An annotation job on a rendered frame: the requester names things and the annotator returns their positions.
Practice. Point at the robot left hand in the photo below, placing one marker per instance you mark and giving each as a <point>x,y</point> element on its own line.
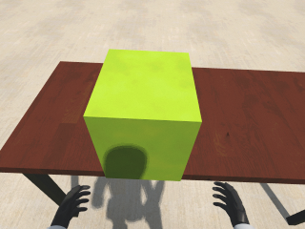
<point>66,211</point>

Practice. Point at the robot right hand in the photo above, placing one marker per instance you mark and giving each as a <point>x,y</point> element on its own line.
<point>234,206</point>

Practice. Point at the carton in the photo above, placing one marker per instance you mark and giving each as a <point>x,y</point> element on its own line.
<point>143,115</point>

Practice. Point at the table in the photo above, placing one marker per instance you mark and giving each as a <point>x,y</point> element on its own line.
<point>252,130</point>

